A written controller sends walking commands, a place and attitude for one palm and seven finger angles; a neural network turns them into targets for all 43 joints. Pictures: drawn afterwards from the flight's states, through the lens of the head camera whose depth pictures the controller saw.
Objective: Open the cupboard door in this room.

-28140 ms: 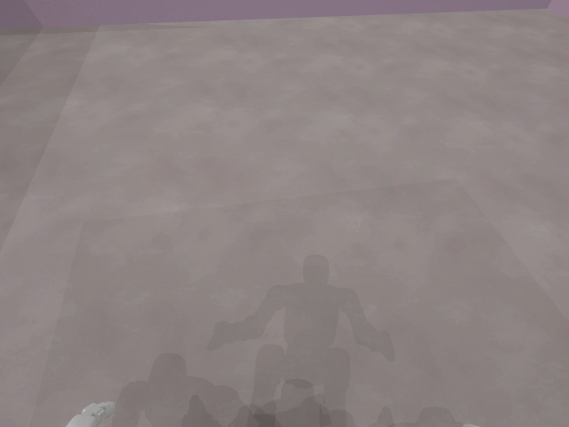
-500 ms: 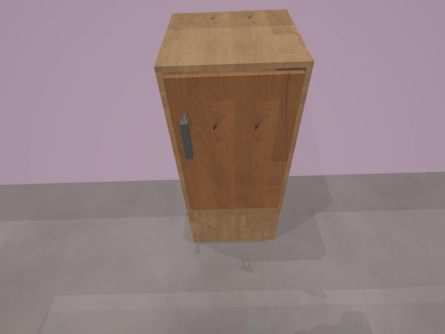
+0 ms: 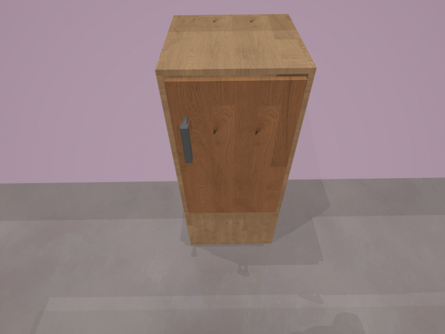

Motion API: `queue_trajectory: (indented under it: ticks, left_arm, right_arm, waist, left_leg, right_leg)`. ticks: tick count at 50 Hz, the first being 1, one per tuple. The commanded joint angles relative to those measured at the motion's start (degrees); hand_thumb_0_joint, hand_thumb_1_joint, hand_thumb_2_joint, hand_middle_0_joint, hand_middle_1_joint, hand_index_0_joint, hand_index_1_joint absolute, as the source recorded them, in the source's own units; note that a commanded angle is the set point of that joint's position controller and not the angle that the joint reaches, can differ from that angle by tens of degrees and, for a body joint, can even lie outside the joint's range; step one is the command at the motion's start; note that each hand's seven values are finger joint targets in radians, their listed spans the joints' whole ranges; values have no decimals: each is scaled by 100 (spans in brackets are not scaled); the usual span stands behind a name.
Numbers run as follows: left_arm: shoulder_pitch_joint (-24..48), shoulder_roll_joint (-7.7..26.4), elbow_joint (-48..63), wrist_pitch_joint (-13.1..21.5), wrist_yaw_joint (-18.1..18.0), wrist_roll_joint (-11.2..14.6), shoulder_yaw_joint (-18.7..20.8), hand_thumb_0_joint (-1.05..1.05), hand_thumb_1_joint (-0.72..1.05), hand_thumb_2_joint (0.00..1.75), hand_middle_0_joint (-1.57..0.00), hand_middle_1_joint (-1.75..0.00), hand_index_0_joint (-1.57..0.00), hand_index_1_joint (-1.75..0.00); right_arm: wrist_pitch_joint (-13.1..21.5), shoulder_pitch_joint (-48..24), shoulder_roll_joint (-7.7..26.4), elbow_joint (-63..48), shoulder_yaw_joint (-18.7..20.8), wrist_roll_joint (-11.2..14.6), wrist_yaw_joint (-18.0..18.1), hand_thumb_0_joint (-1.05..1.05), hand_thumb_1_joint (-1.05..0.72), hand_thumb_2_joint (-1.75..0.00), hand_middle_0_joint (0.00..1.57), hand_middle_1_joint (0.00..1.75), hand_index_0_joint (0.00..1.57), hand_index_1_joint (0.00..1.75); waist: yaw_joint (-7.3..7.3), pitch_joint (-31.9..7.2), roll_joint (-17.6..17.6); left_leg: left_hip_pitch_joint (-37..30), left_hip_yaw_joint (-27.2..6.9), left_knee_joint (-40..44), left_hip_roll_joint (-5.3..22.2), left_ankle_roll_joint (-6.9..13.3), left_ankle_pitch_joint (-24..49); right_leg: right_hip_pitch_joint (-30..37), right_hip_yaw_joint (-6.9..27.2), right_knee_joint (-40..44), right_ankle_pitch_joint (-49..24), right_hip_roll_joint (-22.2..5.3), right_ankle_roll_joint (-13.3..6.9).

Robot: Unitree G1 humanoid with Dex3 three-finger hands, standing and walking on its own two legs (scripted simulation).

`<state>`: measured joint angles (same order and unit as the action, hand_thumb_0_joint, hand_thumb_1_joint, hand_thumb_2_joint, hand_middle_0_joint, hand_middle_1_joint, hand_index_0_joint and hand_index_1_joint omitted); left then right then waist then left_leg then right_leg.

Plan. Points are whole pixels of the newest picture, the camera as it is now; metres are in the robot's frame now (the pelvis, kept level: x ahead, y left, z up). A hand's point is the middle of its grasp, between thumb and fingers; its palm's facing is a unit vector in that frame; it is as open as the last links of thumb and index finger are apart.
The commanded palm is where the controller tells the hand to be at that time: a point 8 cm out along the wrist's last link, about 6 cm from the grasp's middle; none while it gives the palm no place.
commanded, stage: look again from close up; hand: left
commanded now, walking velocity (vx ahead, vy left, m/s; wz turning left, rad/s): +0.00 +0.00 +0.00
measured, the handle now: (187, 139) +0.63 +0.14 -0.04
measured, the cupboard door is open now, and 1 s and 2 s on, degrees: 0 0 0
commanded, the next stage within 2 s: shuffle to correct the standing spot in 0.30 s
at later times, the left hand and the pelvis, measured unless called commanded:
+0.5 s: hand out of the picture +0.03 +0.14 -0.17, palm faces +0.02 -0.98 -0.17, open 7.4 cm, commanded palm none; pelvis +0.04 -0.03 +0.00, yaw +0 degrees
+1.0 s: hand out of the picture +0.09 +0.07 -0.17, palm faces +0.05 -0.98 -0.20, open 7.3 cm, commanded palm none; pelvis +0.09 -0.09 +0.00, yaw -1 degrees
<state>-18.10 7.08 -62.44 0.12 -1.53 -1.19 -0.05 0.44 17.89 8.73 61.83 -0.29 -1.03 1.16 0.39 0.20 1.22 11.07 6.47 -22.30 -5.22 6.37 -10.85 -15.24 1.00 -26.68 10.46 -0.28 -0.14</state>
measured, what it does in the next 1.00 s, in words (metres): steps to the right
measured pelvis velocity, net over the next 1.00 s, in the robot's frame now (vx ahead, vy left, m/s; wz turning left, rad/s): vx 0.09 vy -0.09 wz -0.02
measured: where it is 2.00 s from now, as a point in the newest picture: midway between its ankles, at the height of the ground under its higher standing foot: outside the picture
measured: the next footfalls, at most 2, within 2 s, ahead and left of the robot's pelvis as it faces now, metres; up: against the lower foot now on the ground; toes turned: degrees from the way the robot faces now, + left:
left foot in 1.32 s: +0.13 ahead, +0.06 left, +0.00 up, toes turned -2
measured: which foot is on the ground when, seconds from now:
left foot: down 0.00-0.74, up 0.76-1.00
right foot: down 0.00-1.00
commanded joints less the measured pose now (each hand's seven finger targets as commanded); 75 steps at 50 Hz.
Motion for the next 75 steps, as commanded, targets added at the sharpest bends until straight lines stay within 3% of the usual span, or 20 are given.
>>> queue_trajectory:
  ticks: [1, 10, 21, 27, 32, 35, 37, 38, 43, 52, 58, 59, 60, 61, 62, 64, 66, 68, 70, 75]
  left_arm:
    - [-218, 461, 163, 123, -27, 17, 38, 0, 90, 90, -20, -30, -20, -30]
    - [-201, 466, 48, 168, -45, 46, -6, 0, 90, 90, -20, -30, -20, -30]
    - [-215, 506, -25, 148, -33, 54, -17, 0, 90, 90, -20, -30, -20, -30]
    - [-107, 436, 204, 42, 102, -55, 86, 0, 90, 90, -20, -30, -20, -30]
    - [23, 365, 428, 45, 179, -78, 184, 0, 90, 90, -20, -30, -20, -30]
    - [-539, 327, 249, 119, 172, -54, 223, 0, 90, 90, -20, -30, -20, -30]
    - [-1020, 855, 31, 208, 45, 12, 249, 0, 90, 90, -20, -30, -20, -30]
    - [-1050, 862, 25, 248, -1, 40, 221, 0, 90, 90, -20, -30, -20, -30]
    - [-463, 900, 199, 287, -130, 19, 197, 0, 90, 90, -20, -30, -20, -30]
    - [-465, 977, 383, 128, -135, -5, 294, 0, 90, 90, -20, -30, -20, -30]
    - [-293, 1008, 574, 109, -101, -64, 301, 0, 90, 90, -20, -30, -20, -30]
    - [-866, 1034, 626, 243, -353, -66, 264, 0, 90, 90, -20, -30, -20, -30]
    - [-680, 1443, 839, 299, -314, -83, 309, 0, 90, 90, -20, -30, -20, -30]
    - [-616, 1369, 872, 303, -274, -47, 323, 0, 90, 90, -20, -30, -20, -30]
    - [-360, 1450, 921, 289, -275, -56, 326, 0, 90, 90, -20, -30, -20, -30]
    - [-111, 1204, 988, 186, -248, -34, 255, 0, 90, 90, -20, -30, -20, -30]
    - [-216, 822, 960, 84, -214, 11, 145, 0, 90, 90, -20, -30, -20, -30]
    - [-217, 801, 1001, 62, -179, -27, 133, 0, 90, 90, -20, -30, -20, -30]
    - [41, 973, 954, -16, -116, -4, 116, 0, 90, 90, -20, -30, -20, -30]
    - [-144, 1015, 940, -53, -49, -30, 103, 0, 90, 90, -20, -30, -20, -30]
  right_arm:
    - [151, 258, 608, -175, 83, 16, 65, 0, -90, -90, 20, 30, 20, 30]
    - [236, 251, 525, -27, 17, 45, 106, 0, -90, -90, 20, 30, 20, 30]
    - [232, 251, 517, 126, -4, 32, 129, 0, -90, -90, 20, 30, 20, 30]
    - [164, 327, 866, 63, 180, -34, 153, 0, -90, -90, 20, 30, 20, 30]
    - [199, 548, 916, -11, 269, -77, 213, 0, -90, -90, 20, 30, 20, 30]
    - [218, 258, 769, -86, 232, -39, 209, 0, -90, -90, 20, 30, 20, 30]
    - [249, 232, 274, -154, 86, 32, 145, 0, -90, -90, 20, 30, 20, 30]
    - [179, 170, 282, -144, 90, 48, 159, 0, -90, -90, 20, 30, 20, 30]
    - [53, 57, 109, -29, 103, 146, 136, 0, -90, -90, 20, 30, 20, 30]
    - [-243, -633, 439, -463, 286, 92, 21, 0, -90, -90, 20, 30, 20, 30]
    - [-187, -812, 316, -640, 288, 106, -36, 0, -90, -90, 20, 30, 20, 30]
    - [-66, -1267, 538, -1276, 247, 37, 21, 0, -90, -90, 20, 30, 20, 30]
    - [-50, -896, 410, -1295, 304, 87, -20, 0, -90, -90, 20, 30, 20, 30]
    - [-67, -1003, 436, -1326, 299, 122, -30, 0, -90, -90, 20, 30, 20, 30]
    - [-60, -766, 422, -1369, 289, 156, -44, 0, -90, -90, 20, 30, 20, 30]
    - [-53, -347, 492, -1249, 264, 114, -56, 0, -90, -90, 20, 30, 20, 30]
    - [-2, -441, 821, -1281, 271, 47, -14, 0, -90, -90, 20, 30, 20, 30]
    - [-22, -496, 865, -1328, 216, 11, -1, 0, -90, -90, 20, 30, 20, 30]
    - [-20, -555, 821, -1243, 169, 5, -16, 0, -90, -90, 20, 30, 20, 30]
    - [2, -378, 983, -1164, 160, -26, -27, 0, -90, -90, 20, 30, 20, 30]
  waist:
    - [19, 414, -212]
    - [42, 184, -96]
    - [12, 270, -169]
    - [58, 779, 157]
    - [95, 634, 122]
    - [-201, 280, -314]
    - [-245, -56, -1446]
    - [-298, -20, -1165]
    - [-118, 7, -260]
    - [-214, 135, -778]
    - [-165, 381, -977]
    - [-292, -37, 105]
    - [-34, -613, 161]
    - [-176, -732, 217]
    - [14, -865, -178]
    - [153, -483, -680]
    - [-42, -45, -236]
    - [-121, 522, -390]
    - [-73, 868, 562]
    - [-165, 748, 23]
  left_leg:
    - [429, -1383, 915, 1190, -285, -1024]
    - [-81, -1075, 560, 1159, -323, 439]
    - [-137, -1007, 511, 1177, -318, 213]
    - [-44, -1939, 1129, 1905, 119, -1710]
    - [-552, -2052, 660, 2412, 600, 268]
    - [412, -1092, -287, 1633, 80, 495]
    - [1522, 10, -1652, 539, -523, -1486]
    - [1365, -234, -2276, 615, -577, -2421]
    - [1242, -487, -2214, 677, -723, -1830]
    - [1471, -662, -2784, 554, -877, -1165]
    - [832, -528, -1749, 589, -814, -970]
    - [1316, -465, -2245, 171, -871, -1861]
    - [1389, -684, -2169, 454, -609, -1133]
    - [1167, -574, -1884, 424, -575, -1009]
    - [895, -607, -1425, 391, -605, -703]
    - [-35, -652, -313, 504, -527, -73]
    - [-84, -1305, -304, 1224, -269, 1041]
    - [401, -1185, -241, 1216, -236, 421]
    - [829, -1513, 444, 1086, -241, -901]
    - [1320, -1815, 990, 1140, -167, -2224]
  right_leg:
    - [64, 594, 397, 86, -432, -315]
    - [215, 607, 421, -551, -505, -285]
    - [361, 591, 443, -377, -450, -315]
    - [-621, 74, -462, 885, -55, -319]
    - [-1150, -110, -1142, 1392, -139, -259]
    - [533, 226, 88, 81, -283, -361]
    - [1796, 1781, 593, -2297, -1677, -876]
    - [1439, 1898, 797, -2919, -2029, -1183]
    - [1430, 1001, 344, -5533, -1726, -1168]
    - [1085, 857, 603, -4006, -1626, -1027]
    - [392, 840, 827, -2184, -1521, -1039]
    - [1416, 1977, 296, -6873, -1581, -613]
    - [1882, 1260, -384, -6447, -1635, -719]
    - [1694, 1199, -341, -5415, -1587, -920]
    - [1667, 967, -304, -4520, -1389, -946]
    - [706, 478, -446, -2491, -946, -554]
    - [-26, 209, -111, -234, -458, -212]
    - [-207, 298, 239, 453, -375, -226]
    - [-199, 207, 201, 1152, -287, -199]
    - [175, 103, 54, 1210, -198, -184]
